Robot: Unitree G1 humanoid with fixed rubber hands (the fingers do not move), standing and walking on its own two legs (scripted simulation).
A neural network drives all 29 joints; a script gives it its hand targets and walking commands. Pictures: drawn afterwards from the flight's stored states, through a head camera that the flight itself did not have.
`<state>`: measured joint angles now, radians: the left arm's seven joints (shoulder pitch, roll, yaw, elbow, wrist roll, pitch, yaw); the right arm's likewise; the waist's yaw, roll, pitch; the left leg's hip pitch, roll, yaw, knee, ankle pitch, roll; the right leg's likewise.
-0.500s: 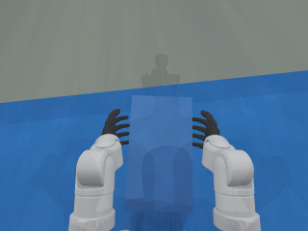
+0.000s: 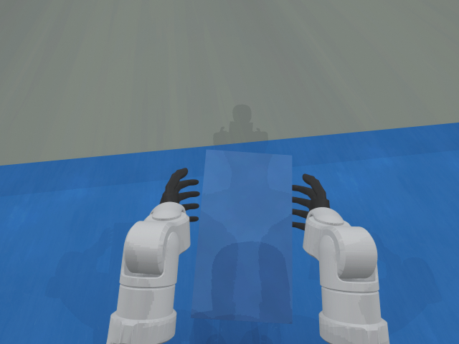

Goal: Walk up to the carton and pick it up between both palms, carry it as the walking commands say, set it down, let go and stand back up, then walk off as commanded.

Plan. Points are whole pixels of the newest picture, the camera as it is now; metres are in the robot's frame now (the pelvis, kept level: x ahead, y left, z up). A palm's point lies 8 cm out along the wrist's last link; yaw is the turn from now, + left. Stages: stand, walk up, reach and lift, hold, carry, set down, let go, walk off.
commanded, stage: carry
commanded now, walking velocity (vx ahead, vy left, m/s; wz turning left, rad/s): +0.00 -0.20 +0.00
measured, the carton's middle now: (240, 234) +0.32 -0.02 +0.00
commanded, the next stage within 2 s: none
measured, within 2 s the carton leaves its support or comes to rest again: neither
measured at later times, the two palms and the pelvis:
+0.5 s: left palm (249, 266) +0.21 -0.02 +0.11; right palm (415, 267) +0.20 -0.25 +0.10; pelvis -0.09 -0.12 +0.00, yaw +1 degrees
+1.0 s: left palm out of the picture +0.09 -0.14 +0.11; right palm out of the picture +0.09 -0.37 +0.10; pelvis -0.20 -0.25 +0.00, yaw +1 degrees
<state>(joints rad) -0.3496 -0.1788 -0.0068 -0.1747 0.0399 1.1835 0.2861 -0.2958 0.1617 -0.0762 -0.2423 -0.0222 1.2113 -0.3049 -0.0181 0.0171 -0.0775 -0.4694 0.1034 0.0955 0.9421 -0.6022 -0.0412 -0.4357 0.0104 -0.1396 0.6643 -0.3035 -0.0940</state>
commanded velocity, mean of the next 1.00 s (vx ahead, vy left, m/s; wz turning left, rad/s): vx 0.00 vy -0.20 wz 0.00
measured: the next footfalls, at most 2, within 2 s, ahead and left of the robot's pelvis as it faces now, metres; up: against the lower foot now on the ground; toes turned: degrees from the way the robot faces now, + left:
left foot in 0.12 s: +0.01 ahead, +0.09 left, +0.00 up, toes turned +9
right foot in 0.32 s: +0.01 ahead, -0.18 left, +0.00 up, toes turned -6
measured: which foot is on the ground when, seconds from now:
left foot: up 0.00-0.10, down 0.12-0.34, up 0.36-0.60, down 0.62-0.90, up 0.92-1.00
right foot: down 0.00-0.14, up 0.16-0.30, down 0.32-0.66, up 0.68-0.84, down 0.86-1.00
